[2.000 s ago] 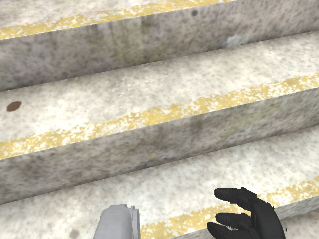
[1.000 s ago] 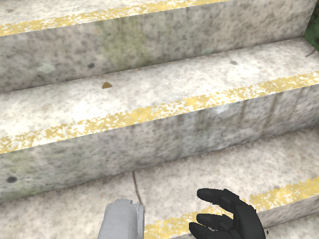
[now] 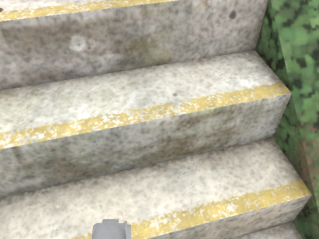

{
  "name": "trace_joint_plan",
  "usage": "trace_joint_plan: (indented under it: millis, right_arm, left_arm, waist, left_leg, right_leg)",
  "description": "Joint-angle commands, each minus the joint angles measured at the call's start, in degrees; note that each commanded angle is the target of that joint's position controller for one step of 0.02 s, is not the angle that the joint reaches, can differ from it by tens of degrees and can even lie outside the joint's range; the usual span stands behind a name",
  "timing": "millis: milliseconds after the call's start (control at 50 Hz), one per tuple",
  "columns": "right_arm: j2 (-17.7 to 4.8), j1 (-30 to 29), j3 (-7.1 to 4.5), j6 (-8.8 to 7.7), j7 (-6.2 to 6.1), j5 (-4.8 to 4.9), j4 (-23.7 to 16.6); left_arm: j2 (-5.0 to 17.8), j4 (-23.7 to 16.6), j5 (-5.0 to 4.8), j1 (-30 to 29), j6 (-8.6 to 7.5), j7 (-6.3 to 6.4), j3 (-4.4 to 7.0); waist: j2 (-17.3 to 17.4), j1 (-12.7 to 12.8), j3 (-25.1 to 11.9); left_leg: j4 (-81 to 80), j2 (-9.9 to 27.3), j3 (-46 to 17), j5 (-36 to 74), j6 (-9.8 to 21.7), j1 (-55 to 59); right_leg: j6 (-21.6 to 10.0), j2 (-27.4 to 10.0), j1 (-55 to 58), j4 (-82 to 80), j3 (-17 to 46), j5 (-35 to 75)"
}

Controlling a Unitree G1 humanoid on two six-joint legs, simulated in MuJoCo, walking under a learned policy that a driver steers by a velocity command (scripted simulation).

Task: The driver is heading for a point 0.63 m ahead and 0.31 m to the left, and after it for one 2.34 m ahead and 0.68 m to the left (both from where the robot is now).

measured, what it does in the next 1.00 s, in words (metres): climbs, turning left: left foot 0.23 m higher, then right foot 0.19 m higher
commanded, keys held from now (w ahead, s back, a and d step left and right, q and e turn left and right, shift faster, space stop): w+q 1.00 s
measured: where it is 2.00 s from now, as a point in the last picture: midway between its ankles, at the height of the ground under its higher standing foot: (10, 32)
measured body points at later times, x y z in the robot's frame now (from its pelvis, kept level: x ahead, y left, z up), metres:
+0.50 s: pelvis +0.22 +0.06 +0.19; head +0.21 +0.06 +0.64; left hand +0.37 +0.33 +0.11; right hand +0.26 -0.16 +0.03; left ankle +0.18 +0.14 -0.50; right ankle +0.25 -0.09 -0.25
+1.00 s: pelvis +0.44 +0.09 +0.41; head +0.42 +0.08 +0.86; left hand +0.30 +0.24 +0.25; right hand +0.67 -0.02 +0.28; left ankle +0.43 +0.26 -0.03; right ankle +0.47 -0.01 -0.32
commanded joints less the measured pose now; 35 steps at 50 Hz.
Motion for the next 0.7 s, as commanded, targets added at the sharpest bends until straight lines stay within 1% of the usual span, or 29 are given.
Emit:
trace_joint_plan:
  millis: [20, 60, 100, 140, 160, 200, 220, 240, 260, 280, 300, 320, 340, 360, 380, 400, 440, 460, 480, 500, 520, 540, 560, 580, 600, 620, 640, 680, 700]
  right_arm:
    - [-1.59, -6.84, 1.01, 1.48, -0.75, -0.32, -4.20]
    - [-3.07, -11.87, 1.12, 4.09, -1.58, -0.94, -6.04]
    - [-0.49, -15.30, 2.34, 5.89, -2.17, -1.64, -7.70]
    - [-1.87, -20.53, 3.12, 8.30, -1.82, -2.86, -9.57]
    - [-3.11, -20.92, 2.97, 8.62, -1.32, -2.58, -9.62]
    - [-1.56, -13.30, 3.30, 8.30, 1.26, -3.07, -9.42]
    - [-2.52, -12.05, 3.44, 7.32, 1.43, -3.55, -9.31]
    - [-3.75, -12.18, 3.42, 6.74, 0.87, -3.42, -9.44]
    - [-5.62, -8.38, 2.99, 6.86, -0.04, -2.88, -8.53]
    - [-8.47, 2.22, 1.71, 7.00, -1.33, -2.42, -4.66]
    - [-7.58, 4.63, -0.01, 3.23, -5.15, -2.69, -4.81]
    - [-12.73, 4.64, -1.85, 3.04, -7.66, -3.69, -2.02]
    - [-13.71, 0.18, -2.90, 2.88, -8.87, -2.97, -2.22]
    - [-13.22, -2.65, -2.87, 1.17, -8.92, -1.82, -3.01]
    - [-12.19, -0.29, -3.16, -0.66, -8.73, -1.25, -0.29]
    - [-6.55, 15.31, -0.46, -0.86, -3.92, -4.15, 8.33]
    - [-4.22, 17.25, 0.42, -1.72, -1.87, -2.95, 11.13]
    - [-2.66, 17.16, 0.95, -1.43, -1.05, -4.45, 11.79]
    - [-2.13, 11.09, 0.86, -1.50, -1.18, -4.79, 9.06]
    - [-3.68, 8.73, 0.45, -1.27, -1.49, -5.10, 7.59]
    - [-4.67, 8.24, 0.02, -1.87, -1.86, -5.68, 7.14]
    - [-4.18, 11.95, 0.48, -1.99, -1.84, -6.92, 8.97]
    - [-5.55, 12.85, 0.70, -1.90, -0.92, -8.40, 9.52]
    - [-7.19, 13.51, -0.03, -2.44, -0.64, -7.74, 9.05]
    - [-10.94, 5.69, -1.34, -2.23, 0.63, -5.27, 5.57]
    - [-12.25, 10.41, -1.67, -1.98, 1.01, -3.23, 7.77]
    - [-12.92, 11.00, -1.92, -4.44, 1.08, -1.19, 6.15]
    - [-16.46, 9.27, -3.83, -7.13, 2.06, 1.08, 5.95]
    - [-12.11, 12.10, -3.62, -7.47, 3.23, -1.60, 8.05]
  left_arm:
    - [1.64, -0.37, 0.81, 2.19, -2.08, -0.32, -0.82]
    - [1.36, 0.02, 2.11, 5.09, -1.48, -2.11, -1.63]
    - [0.91, 2.28, 2.81, 10.22, -1.03, -2.38, -1.99]
    - [4.62, -0.18, 0.32, -0.70, 0.64, -4.93, -1.47]
    - [5.23, -0.85, -1.03, -2.28, 0.24, -5.52, -1.55]
    - [13.17, 0.24, -2.70, -1.25, -2.02, -5.17, 0.00]
    - [16.85, -0.02, -3.46, -0.17, -2.32, -4.56, 1.67]
    - [16.91, 1.22, -2.48, 3.03, -2.32, -4.59, 1.76]
    - [16.30, 2.00, 0.03, 5.56, -2.03, -4.79, 1.76]
    - [15.44, 2.72, 1.82, 4.84, -1.30, -5.21, 2.10]
    - [14.79, -8.85, -9.20, -3.32, -3.74, 1.84, 4.97]
    - [12.70, -12.85, -7.78, -9.89, -4.67, 2.67, 4.21]
    - [8.21, -17.00, -3.60, -15.56, -4.74, 1.60, 3.59]
    - [3.09, -21.18, -1.07, -16.87, -4.71, 1.38, 2.43]
    - [0.29, -24.59, -1.02, -18.01, -4.65, 1.86, 1.98]
    - [3.76, -17.74, -5.49, -14.62, -0.35, 0.34, 1.88]
    - [3.11, -21.50, -2.11, -16.97, -0.57, -0.79, 0.71]
    - [4.00, -23.30, -1.91, -20.03, -0.22, -0.53, 0.39]
    - [5.63, -23.33, -2.25, -20.79, -0.21, 0.58, 0.57]
    - [5.23, -24.22, -3.04, -21.08, 0.21, 0.96, 0.20]
    - [5.24, -24.06, -4.11, -21.71, 0.31, 0.84, 0.15]
    - [3.95, -23.80, -3.83, -23.19, 0.30, 0.93, -0.77]
    - [3.61, -26.36, -2.78, -26.41, 1.40, 1.44, -1.54]
    - [4.54, -28.53, -3.35, -30.69, 2.19, 1.59, -1.36]
    - [6.98, -32.53, -4.14, -38.54, 3.59, 2.07, -0.77]
    - [4.85, -35.63, -4.25, -44.67, 5.77, 1.25, -1.44]
    - [4.99, -34.60, -4.98, -41.25, 5.85, 0.46, -0.16]
    - [10.68, -28.10, -5.83, -22.97, 6.68, 1.32, 2.16]
    - [12.03, -24.09, -4.14, -10.45, 6.83, 2.54, 3.46]
  waist:
    - [-5.38, 0.24, 2.94]
    - [-6.44, 1.92, 0.90]
    - [-7.04, 3.37, 0.81]
    - [-6.48, 0.18, 0.94]
    - [-7.15, -0.52, 1.90]
    - [-8.97, -5.79, -4.20]
    - [-11.48, -4.73, -6.81]
    - [-13.24, -3.22, -10.13]
    - [-14.29, -2.74, -14.71]
    - [-11.38, -5.71, -17.82]
    - [-0.34, -3.96, -16.76]
    - [15.11, -4.11, -12.93]
    - [11.56, -3.99, -8.39]
    - [9.18, -1.60, -4.93]
    - [4.54, 0.58, 1.70]
    - [1.81, -3.99, 7.72]
    - [2.72, 1.25, 5.11]
    - [-3.00, 3.86, 2.39]
    - [-4.06, 6.79, -0.79]
    - [1.10, 6.52, -1.78]
    - [0.11, 7.00, -0.14]
    - [-0.70, 5.71, 1.65]
    - [-6.13, 6.88, 0.67]
    - [-4.48, 5.25, 0.40]
    - [-3.02, 7.46, -0.88]
    - [1.19, 6.96, -2.56]
    - [6.99, 8.19, -1.84]
    - [7.16, 13.40, -8.40]
    - [2.05, 14.59, -17.63]
  left_leg:
    - [-3.53, 0.58, 2.26, 1.32, 4.51, -8.45]
    - [-12.08, 1.80, 4.15, 2.79, 2.84, -11.86]
    - [-15.05, 3.36, 4.23, 0.58, 2.87, -19.43]
    - [-33.53, 5.71, 10.79, -16.18, 2.86, 0.07]
    - [-38.20, 4.59, 11.80, -19.40, 1.63, 8.77]
    - [-40.02, -1.94, 18.36, -20.12, -1.01, 18.01]
    - [-53.72, -5.28, 19.36, -26.14, -2.07, 18.75]
    - [-60.81, -7.81, 18.59, -28.96, -1.63, 21.40]
    - [-64.51, -9.02, 15.22, -22.71, -1.07, 29.58]
    - [-72.86, -8.57, 7.35, -17.72, -0.72, 42.55]
    - [-80.38, -8.52, -2.79, -44.54, -1.31, 54.39]
    - [-99.71, -0.86, -31.50, -61.54, 2.96, 59.35]
    - [-111.18, 0.57, -42.14, -59.26, 5.53, 58.26]
    - [-112.90, 1.15, -38.29, -46.52, 5.38, 57.76]
    - [-112.64, 1.95, -35.85, -39.52, 3.49, 56.12]
    - [-103.03, 2.04, -29.70, -10.73, 0.56, 62.36]
    - [-101.16, 3.95, -22.15, 6.68, 0.69, 71.37]
    - [-102.40, 3.75, -19.64, 9.48, 0.75, 71.69]
    - [-105.32, 1.63, -12.34, 7.02, -1.52, 67.46]
    - [-109.57, 1.63, -13.34, 3.81, 0.00, 61.33]
    - [-112.36, 1.38, -14.13, -2.22, -0.71, 56.12]
    - [-113.62, 0.85, -15.68, -8.46, -1.41, 54.70]
    - [-114.45, -0.24, -16.39, -11.77, -2.33, 51.19]
    - [-116.75, -1.05, -14.47, -10.05, -2.08, 48.74]
    - [-128.69, -0.39, -11.55, -0.80, -0.16, 34.72]
    - [-135.92, 4.14, -15.72, 14.31, 5.07, 28.35]
    - [-132.43, 6.65, -15.79, 45.00, 5.71, 34.62]
    - [-115.76, 11.77, -11.39, 94.24, 3.82, 65.79]
    - [-99.22, 10.15, -11.42, 101.56, 3.12, 67.65]
  right_leg:
    - [-5.98, -10.92, 6.62, -17.49, 7.56, -1.92]
    - [-8.71, -13.87, 10.94, -20.38, 8.14, 3.41]
    - [-9.97, -16.68, 20.15, -21.78, 9.01, 6.57]
    - [-12.62, -19.11, 8.88, -30.79, 4.22, 13.91]
    - [-13.12, -18.78, 4.93, -31.99, 1.92, 25.08]
    - [-17.77, -20.98, 13.44, -19.72, -2.09, 90.24]
    - [-18.81, -21.20, 24.58, -15.76, -1.47, 103.39]
    - [-18.42, -19.82, 31.11, -9.52, -0.99, 113.37]
    - [-17.77, -18.29, 31.23, -4.12, -0.22, 118.51]
    - [-16.55, -16.59, 23.71, 5.82, 2.31, 110.27]
    - [-10.18, -11.38, 12.87, 18.98, -1.59, 80.27]
    - [-7.41, -2.05, -9.01, 38.12, 2.55, 34.09]
    - [-5.26, 2.64, -19.78, 67.29, 15.94, 17.50]
    - [-3.73, 4.01, -27.19, 84.91, 20.90, 16.49]
    - [-2.62, 4.08, -34.37, 91.18, 20.86, 13.59]
    - [-6.62, 12.01, -52.18, 94.62, 37.86, 11.69]
    - [-9.29, 8.73, -63.88, 98.24, 31.93, 0.39]
    - [-10.32, 6.54, -65.00, 94.56, 27.96, 1.87]
    - [-9.25, 3.88, -60.97, 88.47, 22.76, 2.09]
    - [-7.78, 3.11, -58.55, 95.61, 20.33, -2.71]
    - [-6.90, 2.69, -56.77, 99.98, 18.90, -2.06]
    - [-7.67, 2.65, -60.19, 104.43, 19.86, -2.68]
    - [-7.58, 0.90, -56.17, 90.61, 19.12, 5.28]
    - [-7.35, -0.32, -53.52, 83.66, 17.49, 5.64]
    - [-5.30, -0.39, -33.02, 67.37, 12.17, -3.97]
    - [-1.12, 2.26, -16.98, 61.21, 8.27, -9.48]
    - [1.49, 4.86, -12.29, 57.92, 4.76, -8.94]
    - [1.06, 9.26, -17.28, 38.95, 7.85, -4.97]
    - [-4.17, 6.75, -5.83, 30.19, 18.49, -0.40]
